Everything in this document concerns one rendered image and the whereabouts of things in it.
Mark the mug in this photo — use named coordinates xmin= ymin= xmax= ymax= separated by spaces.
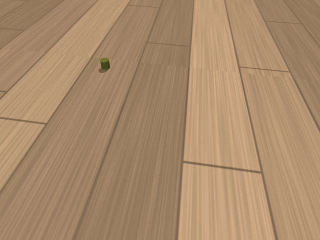
xmin=100 ymin=58 xmax=110 ymax=70

